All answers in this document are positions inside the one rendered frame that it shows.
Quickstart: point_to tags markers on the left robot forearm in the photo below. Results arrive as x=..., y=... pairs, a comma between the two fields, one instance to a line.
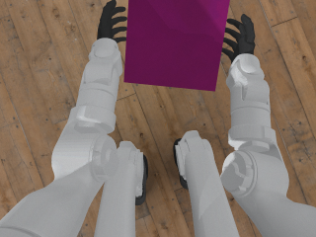
x=98, y=92

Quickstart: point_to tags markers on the right robot foot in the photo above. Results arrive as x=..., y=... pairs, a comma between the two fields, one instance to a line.
x=182, y=181

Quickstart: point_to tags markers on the right robot upper arm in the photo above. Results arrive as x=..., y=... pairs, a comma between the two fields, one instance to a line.
x=259, y=183

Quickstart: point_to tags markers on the robot foot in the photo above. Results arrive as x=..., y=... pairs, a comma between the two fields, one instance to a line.
x=182, y=181
x=139, y=200

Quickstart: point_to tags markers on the right robot hand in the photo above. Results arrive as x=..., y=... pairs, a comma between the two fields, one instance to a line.
x=245, y=39

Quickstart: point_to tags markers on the left robot foot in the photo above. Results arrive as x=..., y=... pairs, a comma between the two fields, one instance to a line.
x=139, y=200

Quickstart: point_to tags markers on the carton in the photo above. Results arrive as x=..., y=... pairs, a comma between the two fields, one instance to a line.
x=175, y=43

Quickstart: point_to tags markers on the left robot hand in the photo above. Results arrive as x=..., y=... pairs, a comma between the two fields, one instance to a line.
x=105, y=28

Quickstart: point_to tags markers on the right robot forearm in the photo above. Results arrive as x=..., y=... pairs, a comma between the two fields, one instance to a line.
x=250, y=108

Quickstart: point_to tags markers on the left robot upper arm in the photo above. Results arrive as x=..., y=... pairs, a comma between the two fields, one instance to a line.
x=81, y=162

